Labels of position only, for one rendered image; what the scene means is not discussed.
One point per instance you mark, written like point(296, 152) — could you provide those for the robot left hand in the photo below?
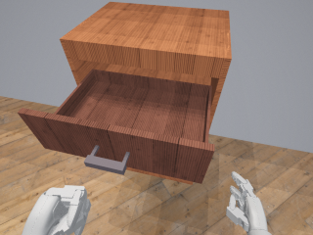
point(66, 205)

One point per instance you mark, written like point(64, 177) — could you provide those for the robot right hand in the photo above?
point(250, 213)

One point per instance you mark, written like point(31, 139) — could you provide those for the handle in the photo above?
point(106, 164)

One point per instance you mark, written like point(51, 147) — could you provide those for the cabinet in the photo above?
point(175, 43)

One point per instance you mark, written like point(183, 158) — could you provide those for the drawer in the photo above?
point(162, 123)

